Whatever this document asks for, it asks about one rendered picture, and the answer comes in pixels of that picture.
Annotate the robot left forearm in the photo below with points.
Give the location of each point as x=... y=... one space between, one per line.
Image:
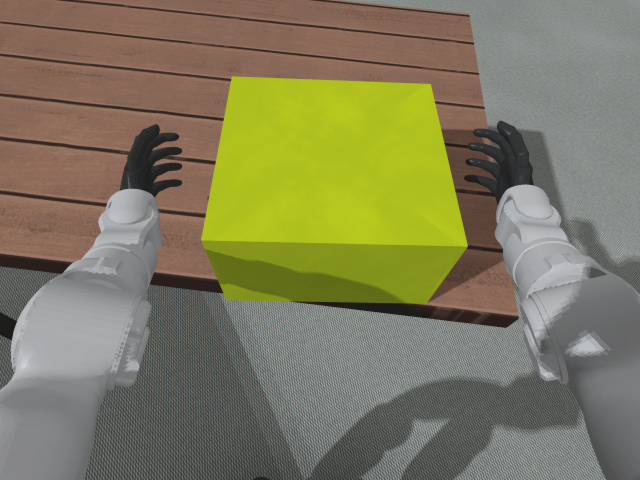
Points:
x=123 y=257

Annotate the table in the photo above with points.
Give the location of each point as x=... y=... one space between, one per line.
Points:
x=80 y=79

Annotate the carton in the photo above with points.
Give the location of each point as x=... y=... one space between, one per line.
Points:
x=331 y=191

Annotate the left robot upper arm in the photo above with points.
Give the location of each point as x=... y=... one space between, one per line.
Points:
x=82 y=340

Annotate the right robot upper arm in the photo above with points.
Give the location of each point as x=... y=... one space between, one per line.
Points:
x=587 y=334

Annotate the left robot hand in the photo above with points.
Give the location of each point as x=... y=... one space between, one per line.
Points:
x=139 y=172

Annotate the right robot hand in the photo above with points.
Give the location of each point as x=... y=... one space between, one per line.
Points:
x=513 y=158

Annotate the robot right forearm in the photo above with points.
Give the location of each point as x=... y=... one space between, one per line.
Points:
x=536 y=251

